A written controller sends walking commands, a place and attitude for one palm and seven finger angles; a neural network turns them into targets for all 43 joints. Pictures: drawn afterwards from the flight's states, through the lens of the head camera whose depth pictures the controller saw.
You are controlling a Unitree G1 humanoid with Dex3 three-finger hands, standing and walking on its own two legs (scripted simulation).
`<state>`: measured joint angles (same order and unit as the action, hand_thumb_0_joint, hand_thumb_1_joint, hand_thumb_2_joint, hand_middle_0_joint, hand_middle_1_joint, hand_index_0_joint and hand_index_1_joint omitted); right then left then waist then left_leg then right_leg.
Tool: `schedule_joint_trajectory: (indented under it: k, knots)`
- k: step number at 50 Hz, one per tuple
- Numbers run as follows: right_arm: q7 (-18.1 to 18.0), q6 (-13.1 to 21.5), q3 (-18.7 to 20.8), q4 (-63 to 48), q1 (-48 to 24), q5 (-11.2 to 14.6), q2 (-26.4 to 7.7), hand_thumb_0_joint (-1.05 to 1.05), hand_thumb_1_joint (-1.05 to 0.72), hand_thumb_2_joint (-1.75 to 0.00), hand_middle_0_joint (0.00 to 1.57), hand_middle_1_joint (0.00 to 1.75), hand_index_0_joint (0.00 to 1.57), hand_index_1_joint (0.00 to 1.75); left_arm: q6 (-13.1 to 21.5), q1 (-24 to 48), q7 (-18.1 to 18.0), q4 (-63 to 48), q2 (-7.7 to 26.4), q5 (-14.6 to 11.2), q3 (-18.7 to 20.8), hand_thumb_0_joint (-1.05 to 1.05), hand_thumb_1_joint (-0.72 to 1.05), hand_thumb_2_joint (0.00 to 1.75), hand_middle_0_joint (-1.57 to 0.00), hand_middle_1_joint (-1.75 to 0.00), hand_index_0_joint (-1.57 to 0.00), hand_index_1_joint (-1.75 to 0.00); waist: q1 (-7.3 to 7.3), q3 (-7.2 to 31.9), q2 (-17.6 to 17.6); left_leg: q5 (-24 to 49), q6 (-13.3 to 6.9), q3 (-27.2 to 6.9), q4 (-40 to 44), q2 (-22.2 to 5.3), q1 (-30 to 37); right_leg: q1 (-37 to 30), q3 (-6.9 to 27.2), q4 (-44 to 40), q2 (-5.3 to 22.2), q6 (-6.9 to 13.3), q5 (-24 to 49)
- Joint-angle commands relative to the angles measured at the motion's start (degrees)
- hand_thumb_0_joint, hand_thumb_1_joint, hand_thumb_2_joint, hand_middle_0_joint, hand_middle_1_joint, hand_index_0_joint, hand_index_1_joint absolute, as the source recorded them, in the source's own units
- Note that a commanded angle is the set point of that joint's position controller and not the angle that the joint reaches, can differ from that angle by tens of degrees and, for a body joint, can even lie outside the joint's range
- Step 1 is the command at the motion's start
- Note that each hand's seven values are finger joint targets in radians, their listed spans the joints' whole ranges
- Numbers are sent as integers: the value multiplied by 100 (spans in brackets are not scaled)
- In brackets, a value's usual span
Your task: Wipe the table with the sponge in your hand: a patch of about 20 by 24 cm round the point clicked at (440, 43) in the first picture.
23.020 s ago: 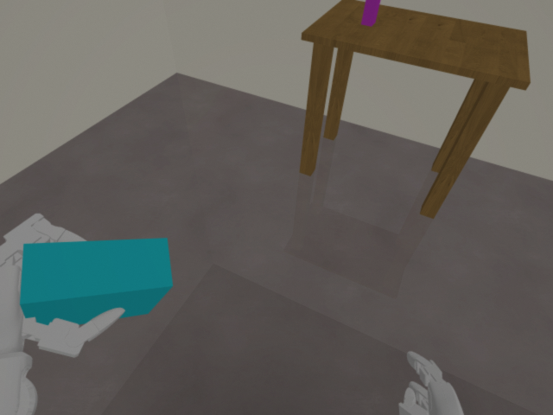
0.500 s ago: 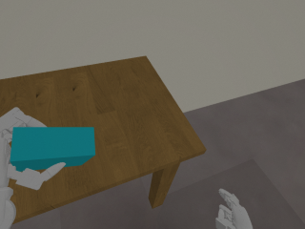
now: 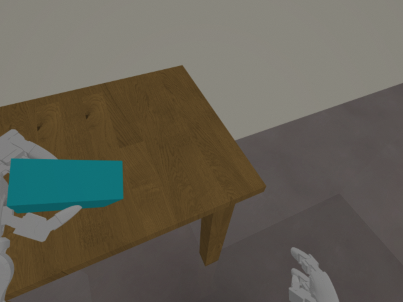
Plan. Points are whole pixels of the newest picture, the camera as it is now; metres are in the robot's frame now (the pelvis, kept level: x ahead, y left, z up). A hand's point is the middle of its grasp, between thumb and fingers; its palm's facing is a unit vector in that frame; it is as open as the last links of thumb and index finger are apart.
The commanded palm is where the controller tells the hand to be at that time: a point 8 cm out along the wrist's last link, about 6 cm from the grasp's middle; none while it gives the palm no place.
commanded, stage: come to a stop and stand still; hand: left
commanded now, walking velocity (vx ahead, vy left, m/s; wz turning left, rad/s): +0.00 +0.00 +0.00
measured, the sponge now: (83, 187) +0.25 +0.21 +0.14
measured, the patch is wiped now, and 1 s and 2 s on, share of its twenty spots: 0.00 0.00 0.00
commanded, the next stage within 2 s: look again from close up in 0.68 s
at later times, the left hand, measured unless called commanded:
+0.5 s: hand (40, 191) +0.24 +0.26 +0.15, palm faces +0.35 -0.86 -0.38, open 9.8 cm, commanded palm +0.18 +0.29 +0.18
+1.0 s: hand (31, 200) +0.22 +0.27 +0.15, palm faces +0.37 -0.85 -0.37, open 9.8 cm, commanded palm +0.16 +0.30 +0.18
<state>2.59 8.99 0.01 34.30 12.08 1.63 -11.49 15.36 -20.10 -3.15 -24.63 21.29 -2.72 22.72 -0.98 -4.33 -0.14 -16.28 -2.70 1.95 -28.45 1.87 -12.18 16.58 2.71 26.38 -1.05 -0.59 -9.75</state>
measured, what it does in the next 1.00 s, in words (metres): stands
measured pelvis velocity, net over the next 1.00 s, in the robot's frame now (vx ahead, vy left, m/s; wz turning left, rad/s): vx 0.01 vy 0.01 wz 0.01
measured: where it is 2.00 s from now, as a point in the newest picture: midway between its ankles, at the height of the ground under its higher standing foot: outside the picture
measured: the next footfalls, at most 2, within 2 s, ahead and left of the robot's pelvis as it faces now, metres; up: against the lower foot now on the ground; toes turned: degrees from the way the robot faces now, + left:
none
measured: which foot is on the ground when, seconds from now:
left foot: down 0.00-1.00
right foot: down 0.00-1.00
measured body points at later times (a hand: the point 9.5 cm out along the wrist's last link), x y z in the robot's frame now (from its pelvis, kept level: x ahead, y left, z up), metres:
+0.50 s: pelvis +0.02 +0.01 +0.00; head +0.04 +0.04 +0.45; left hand +0.21 +0.30 +0.17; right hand +0.22 -0.20 -0.06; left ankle -0.01 +0.09 -0.74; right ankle +0.05 -0.13 -0.74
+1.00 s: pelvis +0.01 +0.01 +0.00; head +0.02 +0.04 +0.45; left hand +0.20 +0.31 +0.17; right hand +0.18 -0.20 -0.07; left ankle -0.01 +0.09 -0.74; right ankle +0.05 -0.13 -0.74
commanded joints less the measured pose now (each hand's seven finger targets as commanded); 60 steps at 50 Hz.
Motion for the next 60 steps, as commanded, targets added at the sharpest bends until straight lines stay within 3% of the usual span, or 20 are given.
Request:
schedule_joint_trajectory:
  k: [1,4,5,6,8,15,18,22,24,25,29,34,42,49,50,54,55,58,59,60]
  knots:
    - [-201,238,264,-924,-547,-41,-727,0,-90,-90,20,30,20,30,265,-125,-162,-1253,1416,-49,875,0,10,130,-120,-160,-120,-160,-140,1010,-1018,412,124,-411,544,-445,-313,-958,392,-483,490,207,173]
    - [-350,236,187,-908,-655,-77,-740,0,-90,-90,20,30,20,30,361,600,-221,-1651,1943,-45,1277,0,10,130,-120,-160,-120,-160,-67,919,-17,387,81,-525,682,-497,-300,-903,450,-254,405,209,336]
    - [-385,238,178,-922,-631,-56,-648,0,-90,-90,20,30,20,30,369,688,-199,-1643,1606,-72,986,0,10,130,-120,-160,-120,-160,-48,1023,468,506,63,-520,693,-525,-331,-1093,359,-101,433,216,587]
    - [-390,276,186,-952,-601,-47,-688,0,-90,-90,20,30,20,30,378,816,-202,-1764,1691,-56,997,0,10,130,-120,-160,-120,-160,-77,1069,876,649,61,-524,683,-534,-350,-1231,338,22,402,220,830]
    - [-366,347,169,-942,-578,-51,-667,0,-90,-90,20,30,20,30,378,883,-186,-1851,1634,-60,885,0,10,130,-120,-160,-120,-160,-106,1184,1154,1009,80,-447,526,-487,-280,-1385,306,30,422,234,1227]
    - [-238,343,224,-806,-441,-67,-718,0,-90,-90,20,30,20,30,214,-243,-187,-1509,726,-37,226,0,10,130,-120,-160,-120,-160,-72,1296,184,2028,211,-396,346,-553,276,-1093,169,-38,377,219,1746]
    - [-284,182,263,-814,-487,-52,-762,0,-90,-90,20,30,20,30,89,-241,-207,-1046,840,-41,371,0,10,130,-120,-160,-120,-160,-66,1000,-140,1722,228,-422,497,-604,45,-995,204,-116,384,186,1604]
    - [-384,40,226,-926,-554,-36,-722,0,-90,-90,20,30,20,30,49,110,-197,-989,961,-56,451,0,10,130,-120,-160,-120,-160,-58,857,-4,1253,184,-447,729,-645,-137,-1026,189,-162,357,157,1268]
    - [-411,60,180,-977,-730,-21,-686,0,-90,-90,20,30,20,30,69,451,-222,-1364,1175,-21,570,0,10,130,-120,-160,-120,-160,-72,879,376,1146,149,-397,798,-641,-89,-1036,199,-131,312,144,1208]
    - [-424,63,155,-1010,-684,-42,-651,0,-90,-90,20,30,20,30,92,547,-191,-1426,923,-32,312,0,10,130,-120,-160,-120,-160,-50,927,414,1128,150,-463,831,-644,-140,-1133,111,-112,335,153,1165]
    - [-396,218,155,-1054,-797,-37,-654,0,-90,-90,20,30,20,30,135,758,-245,-2216,1141,29,344,0,10,130,-120,-160,-120,-160,-89,1229,824,1553,155,-442,707,-618,88,-1365,131,17,300,163,1546]
    - [-357,247,193,-979,-668,-48,-678,0,-90,-90,20,30,20,30,123,241,-297,-1940,1101,55,468,0,10,130,-120,-160,-120,-160,-94,1273,713,1874,282,-486,683,-642,109,-1410,76,32,287,178,1565]
    - [-390,69,216,-974,-451,-38,-712,0,-90,-90,20,30,20,30,40,22,-198,-1100,870,-14,333,0,10,130,-120,-160,-120,-160,-50,904,178,1298,299,-513,878,-687,-241,-1296,46,-187,333,156,1306]
    - [-437,190,180,-1024,-673,-30,-689,0,-90,-90,20,30,20,30,105,482,-260,-1797,1106,71,368,0,10,130,-120,-160,-120,-160,-77,1014,438,780,178,-515,958,-645,-272,-1455,105,-198,321,131,1129]
    - [-437,193,174,-1019,-608,-60,-684,0,-90,-90,20,30,20,30,135,471,-247,-1761,897,58,197,0,10,130,-120,-160,-120,-160,-52,1027,478,729,182,-577,977,-635,-323,-1491,74,-208,342,154,1061]
    - [-429,230,217,-979,-616,-44,-699,0,-90,-90,20,30,20,30,158,240,-308,-1738,1176,89,529,0,10,130,-120,-160,-120,-160,-74,1055,628,671,158,-559,913,-619,-329,-1529,183,-245,355,176,1110]
    - [-427,210,198,-986,-535,-59,-660,0,-90,-90,20,30,20,30,167,162,-279,-1600,924,57,333,0,10,130,-120,-160,-120,-160,-53,1035,562,717,171,-581,906,-613,-304,-1482,145,-283,389,197,1057]
    - [-423,192,243,-965,-461,-60,-719,0,-90,-90,20,30,20,30,158,146,-269,-1445,961,51,384,0,10,130,-120,-160,-120,-160,-52,904,410,764,191,-590,899,-634,-296,-1349,213,-342,402,212,1083]
    - [-792,53,-894,-1681,685,265,-1220,0,-90,-90,20,30,20,30,934,5198,-336,-3248,5353,141,1656,0,10,130,-120,-160,-120,-160,399,666,2264,369,-51,-1147,1064,-825,-1615,-1779,-238,979,-321,-250,-690]
    - [-667,213,173,-613,-389,-444,-674,0,-90,-90,20,30,20,30,-155,3384,-15,-220,2657,803,1739,0,10,130,-120,-160,-120,-160,-327,1339,1539,1643,619,-719,715,-540,78,-638,-359,715,-212,331,-347]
